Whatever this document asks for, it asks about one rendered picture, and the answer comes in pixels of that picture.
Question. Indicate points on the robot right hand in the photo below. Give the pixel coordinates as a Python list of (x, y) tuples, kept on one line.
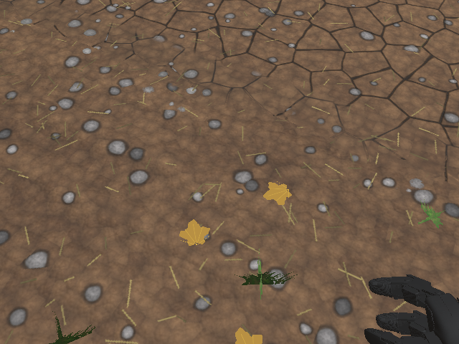
[(439, 326)]

